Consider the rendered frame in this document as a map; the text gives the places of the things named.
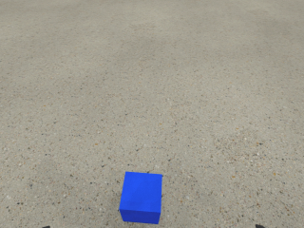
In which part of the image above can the carton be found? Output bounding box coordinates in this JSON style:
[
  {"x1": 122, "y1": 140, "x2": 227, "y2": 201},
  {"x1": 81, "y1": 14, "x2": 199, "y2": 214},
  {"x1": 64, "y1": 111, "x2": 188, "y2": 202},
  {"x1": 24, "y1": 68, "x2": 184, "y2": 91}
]
[{"x1": 119, "y1": 171, "x2": 162, "y2": 224}]

